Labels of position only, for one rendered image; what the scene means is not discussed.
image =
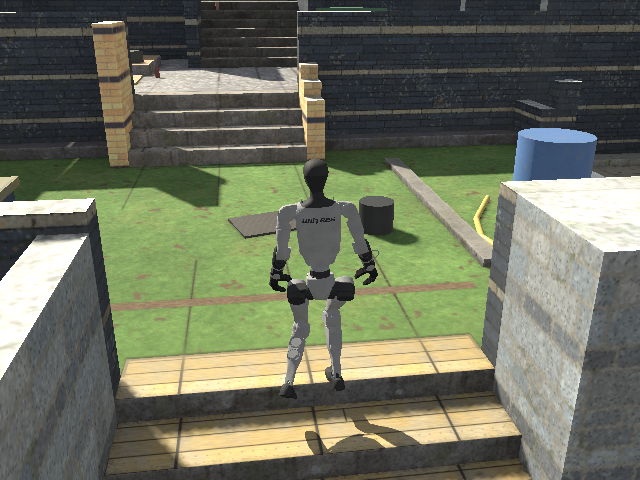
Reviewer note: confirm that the robot right upper arm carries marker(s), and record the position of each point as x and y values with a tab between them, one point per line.
349	210

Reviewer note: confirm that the robot left forearm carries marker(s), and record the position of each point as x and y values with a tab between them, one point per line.
277	266

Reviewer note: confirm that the humanoid robot torso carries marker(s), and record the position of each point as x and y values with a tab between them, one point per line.
319	237

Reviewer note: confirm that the left robot hand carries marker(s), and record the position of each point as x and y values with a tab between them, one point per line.
274	283

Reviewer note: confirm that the right robot hand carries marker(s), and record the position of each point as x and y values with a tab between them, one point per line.
372	277

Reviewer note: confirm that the robot left upper arm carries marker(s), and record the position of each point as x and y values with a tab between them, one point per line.
285	215

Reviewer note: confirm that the left robot foot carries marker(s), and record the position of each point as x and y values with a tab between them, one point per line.
287	391

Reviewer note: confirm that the robot right forearm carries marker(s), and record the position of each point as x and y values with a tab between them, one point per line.
367	259

